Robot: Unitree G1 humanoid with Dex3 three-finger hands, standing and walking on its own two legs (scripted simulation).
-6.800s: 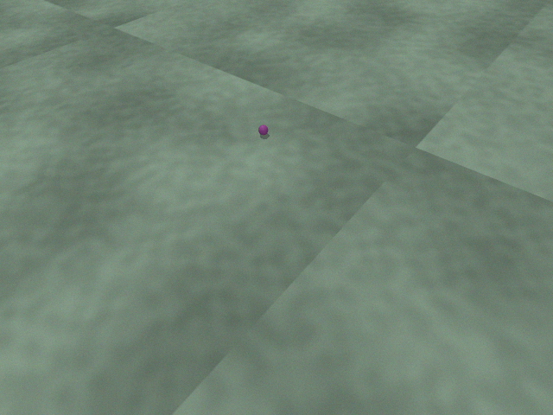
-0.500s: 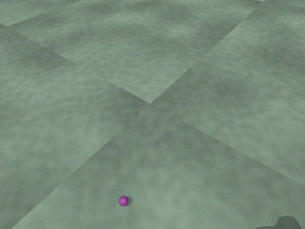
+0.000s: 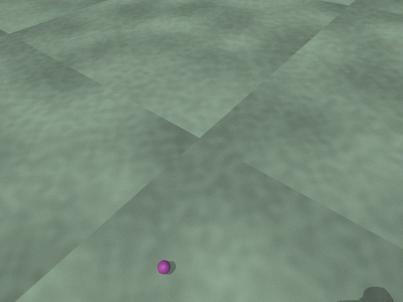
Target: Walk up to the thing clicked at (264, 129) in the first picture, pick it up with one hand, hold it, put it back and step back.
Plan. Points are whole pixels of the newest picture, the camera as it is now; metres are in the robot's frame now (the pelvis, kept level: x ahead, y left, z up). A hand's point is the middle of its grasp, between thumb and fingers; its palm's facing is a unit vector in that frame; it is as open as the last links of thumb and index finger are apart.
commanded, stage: stand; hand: left
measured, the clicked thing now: (164, 267) +0.44 +0.24 -0.75
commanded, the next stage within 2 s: none
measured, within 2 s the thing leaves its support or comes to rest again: neither
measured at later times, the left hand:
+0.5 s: hand out of the picture +0.06 +0.24 -0.16, palm faces -0.02 -0.94 -0.34, open 7.4 cm
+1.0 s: hand out of the picture +0.05 +0.24 -0.16, palm faces -0.01 -0.94 -0.34, open 7.4 cm
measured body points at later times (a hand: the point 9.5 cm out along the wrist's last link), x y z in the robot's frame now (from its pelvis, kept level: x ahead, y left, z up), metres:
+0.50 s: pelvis -0.01 -0.01 +0.00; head +0.00 -0.01 +0.45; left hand +0.07 +0.29 -0.13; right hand +0.08 -0.30 -0.13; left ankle -0.02 +0.10 -0.75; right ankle -0.03 -0.13 -0.75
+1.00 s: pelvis -0.01 -0.01 +0.00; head +0.00 -0.01 +0.45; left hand +0.06 +0.29 -0.13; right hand +0.07 -0.31 -0.13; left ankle -0.02 +0.10 -0.75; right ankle -0.03 -0.13 -0.75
